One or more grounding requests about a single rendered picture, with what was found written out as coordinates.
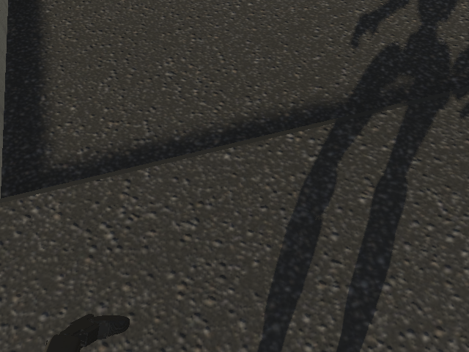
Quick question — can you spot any left robot hand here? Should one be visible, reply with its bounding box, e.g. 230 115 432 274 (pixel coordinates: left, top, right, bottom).
43 314 130 352

